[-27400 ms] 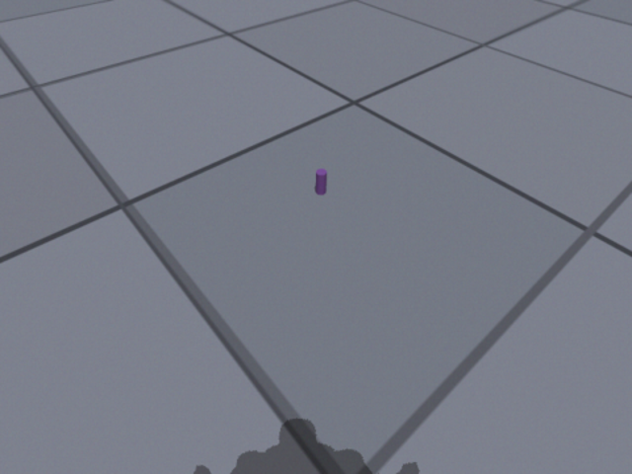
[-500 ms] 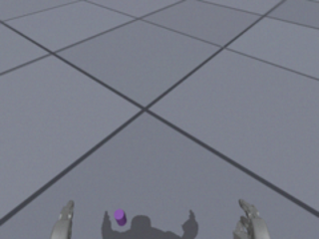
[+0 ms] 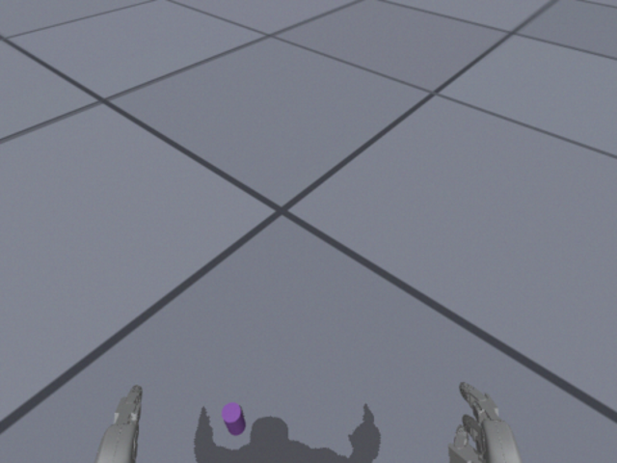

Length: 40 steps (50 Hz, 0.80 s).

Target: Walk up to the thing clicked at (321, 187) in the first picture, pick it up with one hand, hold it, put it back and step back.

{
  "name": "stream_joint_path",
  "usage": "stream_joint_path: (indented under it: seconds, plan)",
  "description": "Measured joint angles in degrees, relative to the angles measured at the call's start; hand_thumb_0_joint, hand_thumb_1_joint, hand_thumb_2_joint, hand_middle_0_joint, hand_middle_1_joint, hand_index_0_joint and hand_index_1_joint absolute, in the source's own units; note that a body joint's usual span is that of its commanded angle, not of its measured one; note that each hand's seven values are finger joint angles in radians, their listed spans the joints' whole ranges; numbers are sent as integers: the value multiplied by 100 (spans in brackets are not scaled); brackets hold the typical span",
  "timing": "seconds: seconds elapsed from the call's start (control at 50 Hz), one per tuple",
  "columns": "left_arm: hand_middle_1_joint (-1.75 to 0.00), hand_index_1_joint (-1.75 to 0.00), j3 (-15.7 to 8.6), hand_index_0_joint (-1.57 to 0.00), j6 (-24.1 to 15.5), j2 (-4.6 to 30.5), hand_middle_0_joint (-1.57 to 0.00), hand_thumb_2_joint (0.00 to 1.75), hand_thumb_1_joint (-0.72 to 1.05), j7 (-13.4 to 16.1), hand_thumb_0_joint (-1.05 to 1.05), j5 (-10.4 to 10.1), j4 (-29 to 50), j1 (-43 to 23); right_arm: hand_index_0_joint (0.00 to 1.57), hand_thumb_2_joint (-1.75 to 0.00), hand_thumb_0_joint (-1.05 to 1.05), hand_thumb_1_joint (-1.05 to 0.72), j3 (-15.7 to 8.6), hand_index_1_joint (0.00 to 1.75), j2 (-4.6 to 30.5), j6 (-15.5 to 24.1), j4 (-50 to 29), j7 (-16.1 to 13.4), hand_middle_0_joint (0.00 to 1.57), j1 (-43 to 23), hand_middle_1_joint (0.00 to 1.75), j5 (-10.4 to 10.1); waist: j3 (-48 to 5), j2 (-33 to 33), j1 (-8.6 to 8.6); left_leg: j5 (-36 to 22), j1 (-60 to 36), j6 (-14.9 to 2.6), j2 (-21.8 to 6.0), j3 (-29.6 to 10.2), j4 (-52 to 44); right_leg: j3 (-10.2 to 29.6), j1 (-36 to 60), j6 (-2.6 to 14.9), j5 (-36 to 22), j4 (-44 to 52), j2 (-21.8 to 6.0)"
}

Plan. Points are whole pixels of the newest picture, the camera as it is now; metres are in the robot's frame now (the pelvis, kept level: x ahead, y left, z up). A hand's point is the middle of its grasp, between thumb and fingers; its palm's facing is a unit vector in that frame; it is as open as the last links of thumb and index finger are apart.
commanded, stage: home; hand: left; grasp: from the side
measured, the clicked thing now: (234, 419) +0.39 +0.20 -0.66
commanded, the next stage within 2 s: stand in 0.36 s
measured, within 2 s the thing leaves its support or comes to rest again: neither
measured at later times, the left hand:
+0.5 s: hand (170, 451) +0.18 +0.18 -0.05, palm faces +0.10 -0.96 -0.27, open 17.5 cm
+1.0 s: hand out of the picture +0.13 +0.23 -0.11, palm faces -0.02 -0.94 -0.33, open 8.2 cm
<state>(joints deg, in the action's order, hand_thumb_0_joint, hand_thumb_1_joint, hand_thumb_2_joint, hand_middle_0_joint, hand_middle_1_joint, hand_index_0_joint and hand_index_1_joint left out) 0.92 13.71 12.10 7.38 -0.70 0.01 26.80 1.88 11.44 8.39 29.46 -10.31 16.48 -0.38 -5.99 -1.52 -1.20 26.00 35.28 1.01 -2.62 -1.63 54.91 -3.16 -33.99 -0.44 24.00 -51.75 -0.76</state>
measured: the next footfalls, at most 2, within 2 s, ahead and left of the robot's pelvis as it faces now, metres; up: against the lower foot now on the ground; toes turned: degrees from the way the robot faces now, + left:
none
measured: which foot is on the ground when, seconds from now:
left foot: down 0.00-1.00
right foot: down 0.00-1.00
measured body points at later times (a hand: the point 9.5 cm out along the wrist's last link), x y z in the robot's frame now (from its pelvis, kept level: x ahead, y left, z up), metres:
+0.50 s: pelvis +0.01 +0.00 +0.00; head +0.02 +0.01 +0.45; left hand +0.17 +0.23 -0.03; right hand +0.17 -0.24 -0.07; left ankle +0.02 +0.13 -0.69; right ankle +0.02 -0.13 -0.69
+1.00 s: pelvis +0.01 +0.00 +0.02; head +0.02 +0.01 +0.47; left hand +0.13 +0.28 -0.08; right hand +0.13 -0.27 -0.09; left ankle +0.02 +0.13 -0.69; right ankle +0.02 -0.13 -0.69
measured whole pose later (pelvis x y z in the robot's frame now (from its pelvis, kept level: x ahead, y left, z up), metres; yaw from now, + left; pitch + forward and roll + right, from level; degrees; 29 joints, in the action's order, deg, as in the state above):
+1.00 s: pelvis +0.01 +0.00 +0.02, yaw +1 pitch +0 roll +0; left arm -0.2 1.0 18.1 1.0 2.7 -37.5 14.0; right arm -1.2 16.7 1.2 46.9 -1.1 11.1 3.5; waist 0.3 1.2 0.6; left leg 22.7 23.6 0.3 -0.6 -0.3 45.8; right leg -2.1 -23.7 -0.8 22.3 -45.5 -2.6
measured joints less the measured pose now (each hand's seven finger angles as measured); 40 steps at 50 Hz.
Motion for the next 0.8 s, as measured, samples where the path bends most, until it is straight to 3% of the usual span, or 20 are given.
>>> stream_joint_path:
  seconds: [0.54, 0.64, 0.78, 0.8]
  plan:
    - [-8, -8, -19, -7, -18, -13, -7, 7, -53, -19, -1, 8, -19, -4, 20, -90, 2, -90, -21, 30, 7, -1, 52, 12, 21, -15, 30, 19, -25, -7, 2, 77, -33, -3, -4, 7, -11, 8, 30, -10, 73, 14, 5]
    - [-18, -18, -18, -14, -24, -19, -14, 25, -36, -16, -1, 13, -27, -6, 20, -90, 2, -90, -29, 30, 8, -1, 58, 16, 21, -17, 30, 23, -25, -7, 2, 77, -55, 2, -4, 4, -23, 6, 51, -5, 78, 20, 6]
    - [-27, -26, -18, -19, -27, -24, -19, 63, 8, -24, 0, 6, -36, -19, 20, -90, 2, -90, -25, 30, 20, -14, 29, 21, 21, -29, 30, 21, -15, -5, -2, 64, -41, 4, -2, -8, -31, -6, 41, -2, 71, 25, 5]
    - [-27, -27, -4, -19, -232, 9, -19, 67, 15, -85, 0, 128, -298, -144, 20, -90, 2, -90, -53, 30, 28, -31, 138, 82, 21, -99, 30, 169, 100, 24, 14, 45, -148, -1, 18, 6, -71, 7, 133, 4, 70, 34, -14]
